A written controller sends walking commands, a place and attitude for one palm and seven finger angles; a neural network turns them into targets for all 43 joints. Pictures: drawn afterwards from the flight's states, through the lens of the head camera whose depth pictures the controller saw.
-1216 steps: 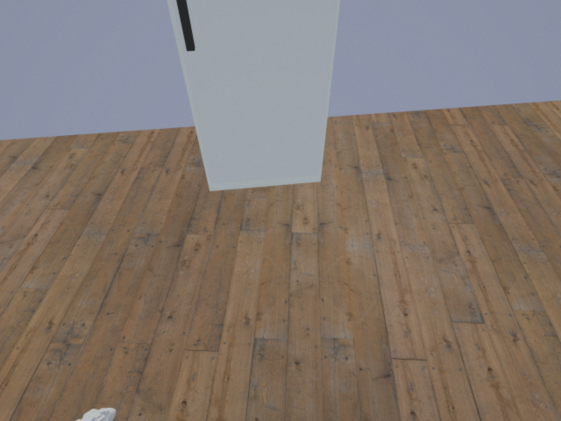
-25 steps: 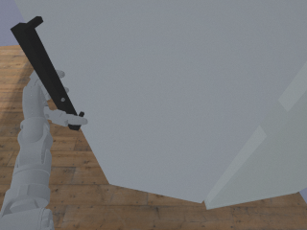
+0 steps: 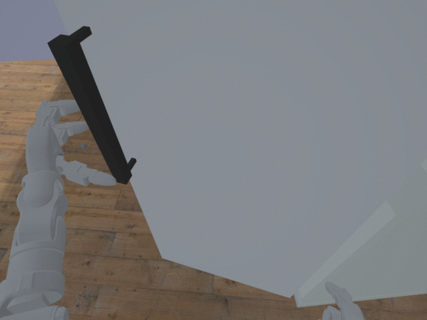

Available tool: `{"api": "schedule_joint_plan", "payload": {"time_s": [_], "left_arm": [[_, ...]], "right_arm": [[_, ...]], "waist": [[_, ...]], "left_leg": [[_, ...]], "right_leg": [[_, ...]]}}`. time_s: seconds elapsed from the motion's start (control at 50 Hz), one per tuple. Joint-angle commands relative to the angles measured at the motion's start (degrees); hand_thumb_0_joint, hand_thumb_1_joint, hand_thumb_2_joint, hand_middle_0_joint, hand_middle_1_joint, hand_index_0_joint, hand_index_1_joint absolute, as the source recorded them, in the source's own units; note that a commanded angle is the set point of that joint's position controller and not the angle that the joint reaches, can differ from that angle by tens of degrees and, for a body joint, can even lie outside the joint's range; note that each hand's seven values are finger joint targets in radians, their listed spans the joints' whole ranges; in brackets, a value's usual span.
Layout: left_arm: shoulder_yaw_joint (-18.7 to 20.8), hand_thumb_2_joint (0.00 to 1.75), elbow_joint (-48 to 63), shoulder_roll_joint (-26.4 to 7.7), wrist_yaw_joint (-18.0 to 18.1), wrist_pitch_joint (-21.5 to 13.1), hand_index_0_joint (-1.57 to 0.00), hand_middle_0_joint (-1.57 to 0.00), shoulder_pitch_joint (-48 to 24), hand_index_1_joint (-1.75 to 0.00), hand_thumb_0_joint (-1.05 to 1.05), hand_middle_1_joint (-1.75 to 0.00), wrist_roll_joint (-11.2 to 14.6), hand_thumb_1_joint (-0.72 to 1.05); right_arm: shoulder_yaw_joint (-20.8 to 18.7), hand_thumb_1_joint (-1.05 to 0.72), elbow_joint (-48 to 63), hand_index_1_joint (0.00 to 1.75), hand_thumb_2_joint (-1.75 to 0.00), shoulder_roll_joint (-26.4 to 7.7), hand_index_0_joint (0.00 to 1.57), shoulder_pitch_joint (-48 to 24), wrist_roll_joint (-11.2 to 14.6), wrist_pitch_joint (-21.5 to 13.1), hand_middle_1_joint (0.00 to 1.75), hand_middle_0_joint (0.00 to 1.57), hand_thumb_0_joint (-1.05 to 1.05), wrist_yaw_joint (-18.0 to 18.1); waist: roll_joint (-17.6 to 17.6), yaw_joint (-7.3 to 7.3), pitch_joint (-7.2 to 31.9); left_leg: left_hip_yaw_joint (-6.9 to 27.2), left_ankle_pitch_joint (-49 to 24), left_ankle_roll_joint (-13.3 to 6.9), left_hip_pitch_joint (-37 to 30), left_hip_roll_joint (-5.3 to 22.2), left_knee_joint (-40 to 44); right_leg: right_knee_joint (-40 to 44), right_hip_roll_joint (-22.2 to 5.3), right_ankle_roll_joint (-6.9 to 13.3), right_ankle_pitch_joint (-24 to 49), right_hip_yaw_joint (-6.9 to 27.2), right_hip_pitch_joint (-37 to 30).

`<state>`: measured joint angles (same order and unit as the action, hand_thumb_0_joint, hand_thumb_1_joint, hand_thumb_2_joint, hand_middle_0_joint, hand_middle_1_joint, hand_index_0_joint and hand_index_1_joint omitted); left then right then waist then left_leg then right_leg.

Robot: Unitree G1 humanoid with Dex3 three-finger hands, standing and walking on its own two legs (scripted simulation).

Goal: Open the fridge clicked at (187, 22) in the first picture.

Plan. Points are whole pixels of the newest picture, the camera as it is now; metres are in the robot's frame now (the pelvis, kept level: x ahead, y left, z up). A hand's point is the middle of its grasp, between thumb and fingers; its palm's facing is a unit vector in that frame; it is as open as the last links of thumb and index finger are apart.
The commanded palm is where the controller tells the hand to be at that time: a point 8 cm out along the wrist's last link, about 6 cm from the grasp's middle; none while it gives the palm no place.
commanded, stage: slip the hand off the handle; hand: left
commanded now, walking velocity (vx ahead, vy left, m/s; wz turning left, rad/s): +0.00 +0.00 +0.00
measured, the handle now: (107, 119) +0.41 +0.24 +0.16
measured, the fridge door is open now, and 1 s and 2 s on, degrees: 68 68 68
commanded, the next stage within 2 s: draw the hand back to the body in 0.94 s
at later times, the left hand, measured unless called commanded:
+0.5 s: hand (62, 160) +0.33 +0.29 +0.14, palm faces +0.33 -0.93 -0.17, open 14.6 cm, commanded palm +0.28 +0.34 +0.14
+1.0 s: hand (25, 208) +0.24 +0.31 +0.14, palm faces +0.37 -0.92 -0.17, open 14.7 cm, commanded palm +0.20 +0.34 +0.14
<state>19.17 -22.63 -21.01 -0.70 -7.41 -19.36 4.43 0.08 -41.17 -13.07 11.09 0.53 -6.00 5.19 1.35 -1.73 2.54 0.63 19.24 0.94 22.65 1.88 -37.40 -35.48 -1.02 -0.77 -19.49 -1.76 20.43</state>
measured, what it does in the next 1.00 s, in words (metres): stands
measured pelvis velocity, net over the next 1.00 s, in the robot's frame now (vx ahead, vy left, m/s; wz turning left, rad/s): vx -0.02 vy -0.01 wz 0.01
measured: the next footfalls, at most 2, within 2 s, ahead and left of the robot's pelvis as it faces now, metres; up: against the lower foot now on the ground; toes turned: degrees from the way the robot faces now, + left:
none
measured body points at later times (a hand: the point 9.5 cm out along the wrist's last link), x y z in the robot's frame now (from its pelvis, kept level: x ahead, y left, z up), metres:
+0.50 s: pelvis -0.01 +0.00 +0.00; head +0.01 -0.01 +0.44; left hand +0.31 +0.34 +0.15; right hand +0.07 -0.28 -0.12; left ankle +0.00 +0.13 -0.72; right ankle -0.02 -0.13 -0.72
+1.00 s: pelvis -0.02 -0.01 +0.00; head -0.02 -0.01 +0.45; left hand +0.21 +0.35 +0.15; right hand +0.18 -0.24 -0.08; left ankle +0.00 +0.13 -0.72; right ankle -0.02 -0.13 -0.72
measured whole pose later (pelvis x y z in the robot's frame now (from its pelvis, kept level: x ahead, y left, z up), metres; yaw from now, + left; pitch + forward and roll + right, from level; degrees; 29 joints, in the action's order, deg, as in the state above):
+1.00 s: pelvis -0.02 -0.01 +0.00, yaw +1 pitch +1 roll -1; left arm 26.6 -8.9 -23.0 -11.3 -9.1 1.2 13.7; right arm 1.5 -39.0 -14.0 10.1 1.6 -9.5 7.7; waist 1.8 -3.9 2.0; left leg 1.7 19.1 1.4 21.9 2.1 -39.8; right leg -38.0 -0.7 -0.3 -19.7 -2.6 19.4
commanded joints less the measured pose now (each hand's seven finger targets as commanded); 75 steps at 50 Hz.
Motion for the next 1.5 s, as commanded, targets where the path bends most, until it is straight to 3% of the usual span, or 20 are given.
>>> {"api": "schedule_joint_plan", "payload": {"time_s": [0.0,0.04,0.22,0.32,0.4,0.5,0.56,0.62,0.74,0.78,0.92,1.04,1.06,1.08,1.12,1.18,1.22,1.26,1.36,1.48], "left_arm": [[6.4,0.20,9.4,-16.8,-1.7,-4.1,-0.25,-0.25,-20.8,-1.15,0.00,-1.15,0.9,-0.55],[5.8,0.20,9.8,-16.4,-2.4,-5.3,-0.25,-0.25,-21.4,-1.15,0.00,-1.15,1.2,-0.55],[12.1,0.20,2.6,-25.0,-6.3,-7.7,-0.25,-0.25,-22.8,-1.15,0.00,-1.15,2.5,-0.55],[11.0,0.20,7.6,-22.0,-8.0,-9.2,-0.25,-0.25,-14.9,-1.15,0.00,-1.15,4.2,-0.55],[14.7,0.20,9.9,-23.2,-7.7,-8.3,-0.25,-0.25,-6.3,-1.15,0.00,-1.15,6.0,-0.55],[15.7,0.20,15.4,-24.0,-6.8,-7.7,-0.25,-0.25,-6.3,-1.15,0.00,-1.15,6.3,-0.55],[12.7,0.20,19.1,-21.2,-6.9,-8.5,-0.25,-0.25,-6.8,-1.15,0.00,-1.15,6.2,-0.55],[12.6,0.20,19.7,-20.3,-7.6,-8.2,-0.25,-0.25,-1.1,-1.15,0.00,-1.15,6.9,-0.55],[13.1,0.20,19.6,-19.9,-9.3,-5.6,-0.25,-0.25,0.4,-1.15,0.00,-1.15,8.8,-0.55],[11.6,0.20,21.7,-18.5,-9.5,-5.5,-0.25,-0.25,-0.6,-1.15,0.00,-1.15,8.6,-0.55],[12.8,0.20,26.3,-17.5,-10.7,-5.8,-0.25,-0.25,9.0,-1.15,0.00,-1.15,10.2,-0.55],[11.2,0.20,27.5,-16.6,-10.1,-5.5,-0.25,-0.25,4.3,-1.15,0.00,-1.15,10.0,-0.55],[7.7,0.20,23.1,-14.8,-16.0,-0.6,-0.25,-0.25,6.4,-1.15,0.00,-1.15,14.7,-0.55],[9.9,0.20,28.4,-18.7,-18.8,1.6,-0.25,-0.25,2.9,-1.15,0.00,-1.15,16.1,-0.55],[11.9,0.20,28.8,-22.4,-22.7,5.7,-0.25,-0.25,1.5,-1.15,0.00,-1.15,17.2,-0.55],[13.5,0.20,28.1,-23.8,-27.0,8.4,-0.25,-0.25,6.1,-1.15,0.00,-1.15,19.0,-0.55],[15.0,0.20,26.1,-22.9,-26.6,8.8,-0.25,-0.25,9.6,-1.15,0.00,-1.15,20.1,-0.55],[16.4,0.20,27.4,-22.0,-25.5,9.3,-0.25,-0.25,14.6,-1.15,0.00,-1.15,20.8,-0.55],[13.1,0.20,31.5,-17.4,-23.7,11.6,-0.25,-0.25,17.0,-1.15,0.00,-1.15,20.4,-0.55],[12.1,0.24,40.7,-17.9,-21.3,10.2,-0.25,-0.25,14.1,-1.11,0.00,-1.11,18.6,-0.48]], "right_arm": [[-3.2,-0.90,5.8,0.30,-0.90,-8.8,0.20,1.4,0.3,-1.6,0.30,0.20,0.00,1.4],[-3.2,-0.90,6.0,0.30,-0.90,-8.8,0.20,1.7,0.3,-1.8,0.30,0.20,0.00,1.3],[-3.3,-0.90,5.3,0.30,-0.90,-10.0,0.20,3.9,0.7,-1.2,0.30,0.20,0.00,1.7],[-3.9,-0.90,7.3,0.30,-0.90,-9.9,0.20,4.1,1.1,-1.6,0.30,0.20,0.00,1.0],[-3.9,-0.90,8.3,0.30,-0.90,-10.2,0.20,3.2,1.2,-1.8,0.30,0.20,0.00,0.8],[-3.3,-0.90,8.6,0.30,-0.90,-9.7,0.20,1.1,1.1,-2.3,0.30,0.20,0.00,1.7],[-3.0,-0.90,8.7,0.30,-0.90,-9.5,0.20,0.1,0.9,-3.0,0.30,0.20,0.00,2.1],[-2.9,-0.90,8.8,0.30,-0.90,-9.4,0.20,-0.7,1.0,-3.8,0.30,0.20,0.00,2.2],[-1.9,-0.90,9.0,0.30,-0.90,-9.2,0.20,-3.4,1.3,-4.6,0.30,0.20,0.00,3.2],[-1.7,-0.90,9.2,0.30,-0.90,-8.8,0.20,-3.9,1.4,-5.0,0.30,0.20,0.00,3.3],[-1.6,-0.90,9.9,0.30,-0.90,-8.7,0.20,-4.7,1.1,-6.1,0.30,0.20,0.00,3.3],[-1.2,-0.90,8.5,0.30,-0.90,-8.7,0.20,-5.2,1.0,-7.3,0.30,0.20,0.00,4.1],[-1.0,-0.90,8.6,0.30,-0.90,-9.9,0.20,-5.9,2.5,-7.5,0.30,0.20,0.00,4.7],[-1.0,-0.90,9.9,0.30,-0.90,-9.9,0.20,-6.6,3.3,-7.8,0.30,0.20,0.00,5.3],[-0.3,-0.90,10.6,0.30,-0.90,-10.1,0.20,-7.5,3.2,-8.3,0.30,0.20,0.00,6.5],[0.4,-0.90,11.9,0.30,-0.90,-9.6,0.20,-6.8,3.3,-8.8,0.30,0.20,0.00,6.1],[0.3,-0.90,12.6,0.30,-0.90,-9.4,0.20,-6.1,3.4,-9.0,0.30,0.20,0.00,5.2],[-0.1,-0.90,13.9,0.30,-0.90,-9.5,0.20,-6.5,3.4,-9.6,0.30,0.20,0.00,4.2],[-0.3,-0.90,15.0,0.30,-0.90,-9.6,0.20,-6.4,3.9,-10.1,0.30,0.20,0.00,3.2],[0.0,-0.90,14.4,0.30,-0.90,-9.5,0.20,-6.4,3.6,-11.4,0.30,0.20,0.00,4.1]], "waist": [[1.5,1.49,15.0],[2.6,1.58,15.7],[2.8,2.01,15.2],[4.5,0.52,17.7],[0.9,-0.67,15.7],[3.4,-0.03,12.5],[4.3,0.80,12.3],[3.8,0.10,12.2],[2.2,-0.42,9.0],[4.2,-0.18,9.1],[2.8,-1.57,9.8],[3.8,-0.31,7.0],[3.8,0.61,9.4],[4.9,-0.29,10.9],[5.3,-0.62,10.9],[4.0,-1.03,8.0],[1.7,-1.51,5.6],[2.1,-2.82,7.3],[1.9,-1.99,4.9],[5.0,-1.39,4.2]], "left_leg": [[-1.4,-21.3,-1.4,-8.0,-1.6,3.5],[-1.4,-21.5,-1.5,-8.3,-1.7,3.0],[-1.7,-15.7,-1.9,-4.3,-1.9,2.7],[-1.4,-17.0,-1.9,-5.6,-1.9,2.2],[-1.3,-15.9,-2.0,-3.3,-2.0,2.4],[-1.4,-12.0,-2.0,-2.9,-2.0,3.0],[-1.3,-11.5,-2.1,-4.1,-1.9,2.7],[-1.0,-11.6,-2.0,-4.5,-1.9,3.0],[-0.6,-7.3,-1.8,-3.6,-2.1,3.9],[-0.6,-8.4,-1.7,-4.7,-2.0,3.9],[-0.4,-11.5,-1.4,-5.7,-2.1,3.6],[0.0,-8.4,-1.1,-5.6,-2.0,4.4],[-0.1,-8.8,-1.7,-8.6,-2.0,5.4],[0.1,-9.7,-2.0,-9.8,-2.1,5.7],[0.4,-11.9,-2.5,-11.0,-2.3,6.3],[0.9,-13.6,-2.5,-10.6,-2.6,6.7],[1.1,-12.6,-2.1,-9.2,-2.5,7.5],[0.7,-14.6,-1.9,-9.7,-2.4,7.2],[-0.1,-12.4,-1.6,-9.7,-2.0,7.7],[0.5,-9.9,-1.7,-12.0,-2.0,9.7]], "right_leg": [[2.9,2.2,1.6,19.6,-0.3,-4.3],[2.7,2.4,1.6,19.6,-0.2,-4.0],[2.5,2.2,1.3,16.1,0.7,-3.2],[1.3,2.7,1.5,17.0,0.6,-4.3],[0.8,2.5,1.2,16.9,0.4,-5.1],[1.7,2.5,1.0,12.3,0.7,-3.4],[2.0,2.7,1.2,11.0,0.6,-2.3],[1.9,2.7,1.3,11.2,0.4,-2.8],[3.5,2.0,1.2,6.4,0.5,-1.9],[3.5,1.9,1.4,7.2,0.3,-1.8],[2.7,2.0,1.4,11.0,-0.3,-3.7],[4.0,1.9,1.4,6.8,-0.5,-1.6],[5.6,1.5,1.8,8.7,0.1,-5.8],[6.0,1.2,1.6,10.2,0.3,-7.7],[6.6,1.3,1.5,12.1,0.1,-8.7],[7.5,1.3,1.4,13.8,0.1,-9.3],[8.0,1.6,1.3,12.2,-0.4,-8.8],[7.5,1.6,1.5,14.4,-0.5,-10.4],[8.4,1.7,1.2,11.6,-0.4,-8.4],[9.8,2.3,1.4,7.0,-1.2,-7.7]]}}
